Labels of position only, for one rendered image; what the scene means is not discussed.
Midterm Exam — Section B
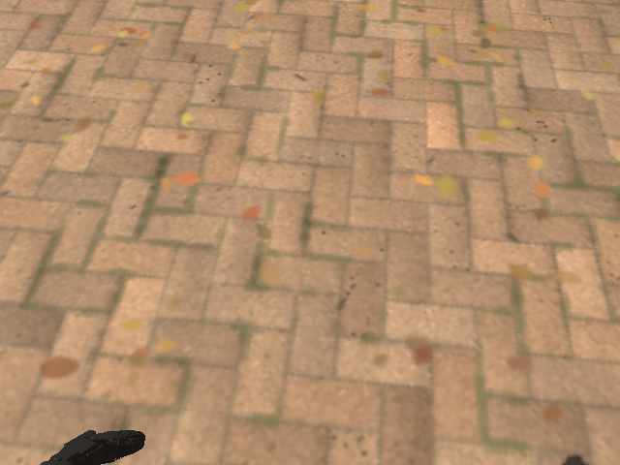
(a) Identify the robot left hand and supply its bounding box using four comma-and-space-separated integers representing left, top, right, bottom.
40, 430, 145, 465

